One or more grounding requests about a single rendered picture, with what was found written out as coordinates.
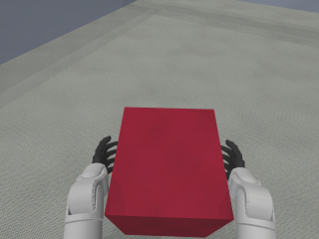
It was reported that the robot right forearm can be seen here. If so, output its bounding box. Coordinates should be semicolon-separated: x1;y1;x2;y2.
227;167;277;239

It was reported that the robot left forearm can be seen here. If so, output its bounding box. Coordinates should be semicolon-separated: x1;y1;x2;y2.
63;162;110;239

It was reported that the left robot hand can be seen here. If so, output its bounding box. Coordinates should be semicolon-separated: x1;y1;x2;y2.
92;135;118;174

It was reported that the carton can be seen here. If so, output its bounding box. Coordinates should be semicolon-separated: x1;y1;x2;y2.
104;107;234;238

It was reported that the right robot hand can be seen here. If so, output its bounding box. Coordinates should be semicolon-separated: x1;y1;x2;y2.
220;139;245;181

